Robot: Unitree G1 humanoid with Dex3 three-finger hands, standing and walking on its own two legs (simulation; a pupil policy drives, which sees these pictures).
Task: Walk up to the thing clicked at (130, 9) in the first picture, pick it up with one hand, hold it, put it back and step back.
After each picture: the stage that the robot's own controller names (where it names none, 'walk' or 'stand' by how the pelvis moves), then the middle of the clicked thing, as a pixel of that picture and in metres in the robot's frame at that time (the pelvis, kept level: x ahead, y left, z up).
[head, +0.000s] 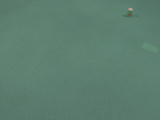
stand; (129, 12) +2.01 -0.65 -0.72
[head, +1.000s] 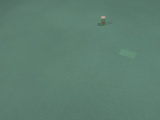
walk; (103, 21) +1.94 -0.16 -0.69
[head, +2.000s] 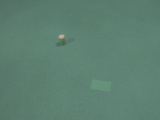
walk; (62, 40) +1.31 +0.28 -0.71
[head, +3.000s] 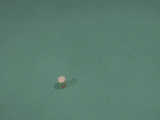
walk; (62, 82) +0.80 +0.26 -0.71
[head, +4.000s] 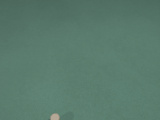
walk; out of the picture +0.45 +0.22 -0.70
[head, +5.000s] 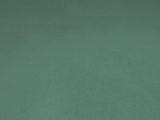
stand; out of the picture +0.33 +0.22 -0.71
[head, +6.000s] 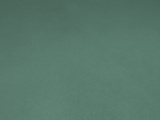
stand; out of the picture +0.31 +0.21 -0.72
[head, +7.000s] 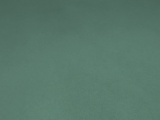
stand; out of the picture +0.32 +0.22 -0.72
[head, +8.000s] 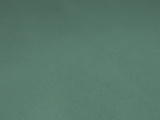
stand; out of the picture +0.30 +0.22 -0.72
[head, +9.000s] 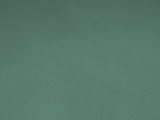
stand; out of the picture +0.30 +0.22 -0.72
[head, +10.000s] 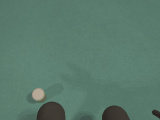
go down; (39, 95) +0.35 +0.23 -0.49
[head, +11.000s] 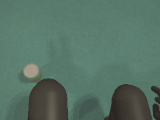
go down; (33, 73) +0.39 +0.27 -0.32
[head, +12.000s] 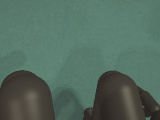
close in; out of the picture +0.34 +0.31 -0.23
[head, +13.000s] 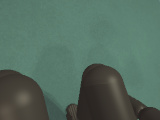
close; out of the picture +0.34 +0.31 -0.20
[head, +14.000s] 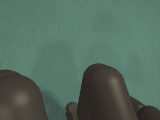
lift; out of the picture +0.33 +0.31 -0.21
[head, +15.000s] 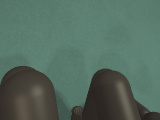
lift; out of the picture +0.29 +0.28 -0.20
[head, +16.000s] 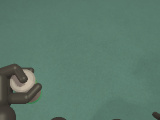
lift; (27, 87) +0.32 +0.20 +0.01
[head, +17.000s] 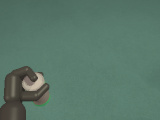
hold; (37, 90) +0.33 +0.17 +0.00
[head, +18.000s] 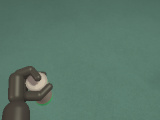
hold; (40, 89) +0.33 +0.17 +0.00
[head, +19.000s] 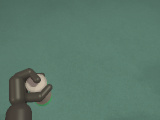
crouch; (40, 90) +0.34 +0.17 -0.04
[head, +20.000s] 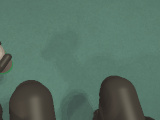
lower; out of the picture +0.41 +0.27 -0.11
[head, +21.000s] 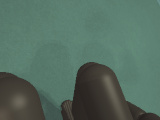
lower; out of the picture +0.37 +0.32 -0.22
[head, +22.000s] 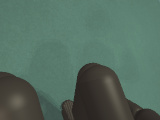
lower; out of the picture +0.36 +0.33 -0.21
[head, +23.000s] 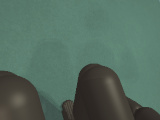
lower; out of the picture +0.35 +0.33 -0.21
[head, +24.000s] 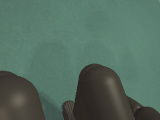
lower; out of the picture +0.34 +0.33 -0.21
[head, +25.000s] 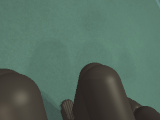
open; out of the picture +0.33 +0.31 -0.22
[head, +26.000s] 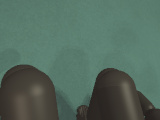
stand; out of the picture +0.34 +0.30 -0.22
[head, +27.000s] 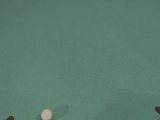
stand; (48, 116) +0.34 +0.23 -0.57
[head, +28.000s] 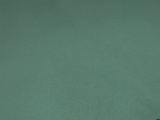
stand; out of the picture +0.34 +0.23 -0.66
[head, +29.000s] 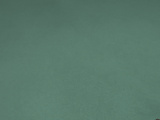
stand; out of the picture +0.33 +0.23 -0.67
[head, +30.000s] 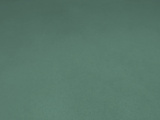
stand; out of the picture +0.35 +0.21 -0.72
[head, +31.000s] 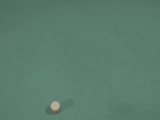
walk; (56, 107) +0.43 +0.18 -0.70
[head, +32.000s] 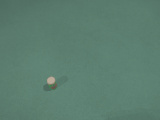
walk; (52, 83) +0.65 +0.28 -0.69
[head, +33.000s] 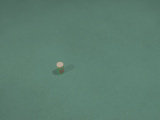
stand; (60, 68) +0.96 +0.24 -0.70
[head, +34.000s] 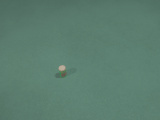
stand; (62, 71) +0.94 +0.24 -0.72
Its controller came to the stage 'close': yes
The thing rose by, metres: 0.70
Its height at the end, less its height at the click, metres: +0.00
